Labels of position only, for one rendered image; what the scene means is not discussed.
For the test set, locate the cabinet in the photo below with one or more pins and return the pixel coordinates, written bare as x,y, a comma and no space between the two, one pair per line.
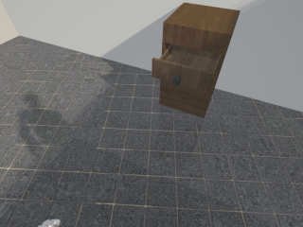
200,27

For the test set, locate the handle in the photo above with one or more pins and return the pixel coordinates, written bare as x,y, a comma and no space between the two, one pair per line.
177,80

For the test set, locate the drawer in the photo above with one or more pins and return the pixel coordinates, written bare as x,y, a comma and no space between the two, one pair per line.
196,67

